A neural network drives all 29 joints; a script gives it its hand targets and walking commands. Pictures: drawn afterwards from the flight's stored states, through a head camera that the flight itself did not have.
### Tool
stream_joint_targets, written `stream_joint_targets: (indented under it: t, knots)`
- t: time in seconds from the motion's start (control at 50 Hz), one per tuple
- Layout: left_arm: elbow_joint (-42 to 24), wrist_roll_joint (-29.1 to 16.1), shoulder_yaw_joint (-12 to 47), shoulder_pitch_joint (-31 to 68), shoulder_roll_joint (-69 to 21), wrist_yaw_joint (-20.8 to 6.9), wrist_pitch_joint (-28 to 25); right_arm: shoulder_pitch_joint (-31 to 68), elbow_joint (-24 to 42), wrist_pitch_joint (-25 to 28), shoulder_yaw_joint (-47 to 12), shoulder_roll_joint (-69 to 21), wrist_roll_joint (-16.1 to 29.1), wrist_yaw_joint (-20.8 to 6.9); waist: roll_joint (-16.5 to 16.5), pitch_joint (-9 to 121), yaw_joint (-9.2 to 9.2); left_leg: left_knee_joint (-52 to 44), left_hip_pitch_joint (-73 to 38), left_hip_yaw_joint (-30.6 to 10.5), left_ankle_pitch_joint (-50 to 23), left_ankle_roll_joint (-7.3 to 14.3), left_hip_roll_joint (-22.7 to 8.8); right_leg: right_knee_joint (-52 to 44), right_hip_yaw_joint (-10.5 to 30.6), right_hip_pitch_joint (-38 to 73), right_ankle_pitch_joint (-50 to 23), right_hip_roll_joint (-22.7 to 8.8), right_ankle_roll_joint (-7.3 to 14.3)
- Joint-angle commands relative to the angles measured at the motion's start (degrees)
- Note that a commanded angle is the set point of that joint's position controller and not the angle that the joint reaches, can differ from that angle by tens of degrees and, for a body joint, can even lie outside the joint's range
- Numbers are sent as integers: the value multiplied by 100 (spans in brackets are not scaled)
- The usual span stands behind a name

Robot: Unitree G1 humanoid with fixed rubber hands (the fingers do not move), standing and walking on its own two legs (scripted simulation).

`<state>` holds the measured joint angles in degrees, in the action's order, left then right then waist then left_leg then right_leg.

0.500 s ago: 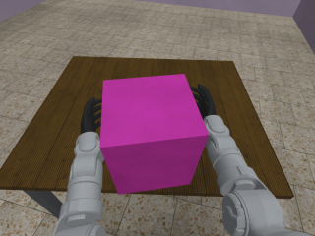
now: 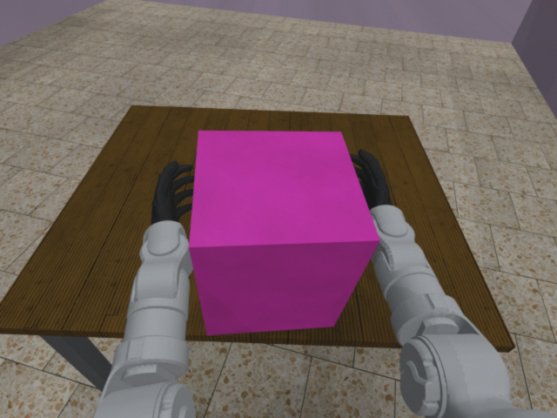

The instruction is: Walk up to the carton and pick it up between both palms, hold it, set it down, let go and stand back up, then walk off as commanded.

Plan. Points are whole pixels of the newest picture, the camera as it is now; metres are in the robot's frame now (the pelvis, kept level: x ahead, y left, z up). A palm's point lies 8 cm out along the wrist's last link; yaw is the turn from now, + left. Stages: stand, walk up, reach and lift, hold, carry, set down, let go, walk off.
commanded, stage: reach and lift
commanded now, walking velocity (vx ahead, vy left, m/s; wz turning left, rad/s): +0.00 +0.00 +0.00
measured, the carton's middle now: (271, 236) +0.39 +0.05 +0.07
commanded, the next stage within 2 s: none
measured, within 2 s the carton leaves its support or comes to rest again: neither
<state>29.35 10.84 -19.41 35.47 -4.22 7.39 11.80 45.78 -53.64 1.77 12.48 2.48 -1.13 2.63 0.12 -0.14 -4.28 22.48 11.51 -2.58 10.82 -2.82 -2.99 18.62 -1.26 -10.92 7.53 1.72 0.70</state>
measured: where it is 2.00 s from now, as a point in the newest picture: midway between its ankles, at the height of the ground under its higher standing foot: outside the picture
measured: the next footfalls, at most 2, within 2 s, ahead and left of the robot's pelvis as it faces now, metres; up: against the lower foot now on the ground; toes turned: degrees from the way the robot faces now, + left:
none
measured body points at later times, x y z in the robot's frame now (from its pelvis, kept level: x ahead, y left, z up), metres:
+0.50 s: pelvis -0.01 +0.00 +0.00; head -0.04 +0.01 +0.45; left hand +0.37 +0.19 +0.17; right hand +0.42 -0.11 +0.17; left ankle +0.01 +0.15 -0.75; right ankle +0.03 -0.11 -0.75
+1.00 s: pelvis -0.01 +0.01 +0.00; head -0.04 +0.02 +0.45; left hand +0.39 +0.19 +0.20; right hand +0.42 -0.11 +0.21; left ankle +0.01 +0.15 -0.75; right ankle +0.03 -0.11 -0.75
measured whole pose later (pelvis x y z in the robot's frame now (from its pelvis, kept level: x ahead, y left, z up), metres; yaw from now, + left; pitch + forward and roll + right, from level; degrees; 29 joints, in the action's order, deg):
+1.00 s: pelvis -0.01 +0.01 +0.00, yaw +0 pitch -1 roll -1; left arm 22.0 10.2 -17.1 44.4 -0.3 5.5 34.0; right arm 49.9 -38.1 -22.8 6.4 5.6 6.3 9.8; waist -0.1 3.9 -0.9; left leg 22.5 11.4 -2.6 10.1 -2.1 -2.0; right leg 17.9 -1.3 -10.4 6.5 0.8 0.1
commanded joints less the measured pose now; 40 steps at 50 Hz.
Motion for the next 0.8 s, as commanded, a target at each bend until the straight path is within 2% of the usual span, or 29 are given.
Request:
stream_joint_targets:
  t: [0.0, 0.02, 0.04, 0.08, 0.1, 0.12, 0.18, 0.24, 0.28, 0.3, 0.32, 0.34, 0.4, 0.42, 0.44, 0.46, 0.48, 0.5, 0.52, 0.58, 0.6, 0.62, 0.64, 0.66, 0.72, 0.76, 0.78]
  knots:
    - [-1182, -292, 3279, 4298, -3689, -539, -151, 4025, 1979, 385, -2291, -3631, 49, -488, -59, 4325, 134, -115, -805, 373, -2267, -23, 381, 43, -317, 1741, -1910, 198, -387]
    - [-1340, -353, 3382, 4412, -3660, -519, -134, 3978, 2026, 325, -2378, -3686, 107, -453, -50, 4376, 198, -75, -852, 361, -2356, -38, 384, 53, -316, 1754, -2029, 193, -387]
    - [-1635, -418, 3504, 4575, -3740, -506, -109, 3965, 2121, 281, -2512, -3804, 263, -429, 34, 4629, 167, 15, -997, 317, -2601, -72, 378, 98, -303, 1779, -2143, 224, -394]
    - [-1716, -526, 3639, 4530, -3707, -502, 19, 3913, 2321, 121, -2711, -3907, 452, -356, -56, 4652, 176, 63, -973, 263, -2626, -50, 407, 124, -244, 1884, -2325, 215, -431]
    - [-1690, -549, 3738, 4477, -3749, -509, 120, 3982, 2388, 53, -2728, -3882, 537, -330, 33, 4540, 222, 53, -990, 242, -2631, -74, 410, 123, -249, 1860, -2312, 227, -446]
    - [-1761, -546, 3698, 4559, -3725, -529, 198, 3944, 2383, -43, -2757, -3961, 610, -283, -12, 4449, 241, 56, -965, 229, -2572, -46, 414, 114, -210, 1908, -2241, 224, -456]
    - [-1573, -493, 3432, 4480, -3523, -637, 506, 3806, 2081, -395, -2632, -3951, 749, -164, -120, 3703, 276, -141, -791, 296, -1988, 34, 472, 33, -132, 2099, -1938, 164, -500]
    - [-1496, -466, 3228, 4795, -3405, -770, 706, 4147, 2041, -577, -2450, -3953, 720, -132, -107, 3449, 311, -283, -673, 330, -1516, 100, 514, 10, -102, 2137, -1667, 83, -528]
    - [-1248, -491, 3183, 4765, -3467, -825, 872, 4494, 2170, -648, -2386, -3884, 750, -115, -106, 3268, 369, -347, -626, 311, -1331, 125, 521, -62, -135, 2029, -1472, 75, -493]
    - [-1403, -594, 3248, 4893, -3476, -841, 899, 4740, 2537, -653, -2507, -4004, 820, -103, -182, 3589, 349, -333, -640, 311, -1346, 142, 535, -20, -139, 2113, -1565, 68, -524]
    - [-1373, -637, 3319, 4871, -3500, -861, 957, 4784, 2617, -695, -2551, -4051, 843, -72, -179, 3666, 361, -326, -608, 315, -1330, 158, 554, -18, -108, 2180, -1596, 43, -525]
    - [-1300, -605, 3190, 5030, -3480, -862, 982, 5020, 2559, -721, -2492, -4036, 845, -76, -131, 3601, 337, -374, -520, 312, -1169, 164, 562, -42, -106, 2086, -1445, 40, -504]
    - [-1341, -713, 3143, 5450, -3403, -894, 1083, 5280, 2586, -843, -2379, -4158, 836, -53, -197, 3625, 428, -457, -424, 329, -797, 231, 584, -66, -129, 1996, -1029, 6, -505]
    - [-1151, -648, 3028, 5360, -3385, -890, 1153, 5430, 2521, -864, -2319, -4043, 836, -73, -162, 3506, 376, -507, -379, 325, -673, 240, 566, -108, -149, 1859, -758, 16, -477]
    - [-1100, -686, 3014, 5439, -3329, -924, 1196, 5407, 2518, -923, -2279, -4108, 821, -58, -222, 3421, 422, -523, -351, 345, -532, 274, 581, -139, -130, 1824, -633, -9, -489]
    - [-1193, -752, 3092, 5508, -3354, -937, 1240, 5583, 2746, -940, -2388, -4203, 867, -49, -243, 3626, 391, -494, -362, 331, -641, 287, 576, -107, -146, 1899, -722, -7, -487]
    - [-1166, -787, 3125, 5586, -3378, -945, 1281, 5811, 2872, -943, -2317, -4179, 879, -19, -233, 3733, 473, -494, -339, 339, -560, 292, 612, -124, -134, 1855, -720, -25, -499]
    - [-922, -743, 3017, 5397, -3338, -938, 1344, 5707, 2706, -1012, -2269, -4115, 879, -19, -261, 3591, 506, -525, -343, 343, -503, 305, 603, -166, -152, 1767, -599, -20, -494]
    - [-1002, -793, 3070, 5496, -3346, -953, 1367, 5932, 2922, -1010, -2365, -4161, 934, 0, -225, 3739, 470, -471, -325, 365, -563, 308, 625, -126, -133, 1839, -747, -26, -494]
    - [-842, -718, 2928, 5411, -3267, -989, 1511, 5841, 2732, -1158, -2274, -4026, 945, 46, -206, 3589, 555, -504, -377, 337, -557, 319, 620, -161, -153, 1832, -749, -26, -481]
    - [-972, -746, 2943, 5511, -3295, -991, 1552, 5831, 2674, -1184, -2259, -4008, 994, 48, -171, 3611, 576, -508, -456, 313, -614, 314, 616, -150, -192, 1767, -751, 7, -473]
    - [-728, -693, 2881, 5236, -3267, -1024, 1658, 5740, 2596, -1261, -2263, -3937, 1008, 81, -234, 3451, 641, -506, -419, 328, -565, 327, 647, -194, -183, 1818, -753, -2, -478]
    - [-1022, -787, 2949, 5610, -3282, -1018, 1608, 5894, 2632, -1245, -2232, -3991, 1035, 79, -195, 3688, 632, -482, -471, 313, -641, 317, 628, -155, -193, 1796, -773, 2, -488]
    - [-934, -780, 2922, 5491, -3203, -1036, 1658, 5747, 2656, -1323, -2285, -4026, 1051, 118, -208, 3609, 696, -465, -448, 325, -615, 319, 658, -172, -169, 1879, -852, -12, -496]
    - [-1070, -861, 3078, 5498, -3352, -1033, 1728, 5835, 2785, -1399, -2331, -3937, 1219, 170, -66, 3903, 804, -378, -611, 249, -923, 228, 664, -91, -206, 1977, -1263, 62, -464]
    - [-1368, -1006, 3198, 5636, -3308, -1025, 1734, 5745, 2952, -1489, -2522, -4060, 1341, 230, -129, 4097, 818, -310, -689, 251, -1098, 231, 689, -49, -165, 2094, -1588, 76, -501]
    - [-1309, -1000, 3203, 5561, -3304, -1037, 1776, 5714, 2982, -1535, -2502, -3980, 1390, 264, -20, 3986, 874, -279, -676, 224, -1167, 195, 700, -31, -150, 2096, -1764, 70, -493]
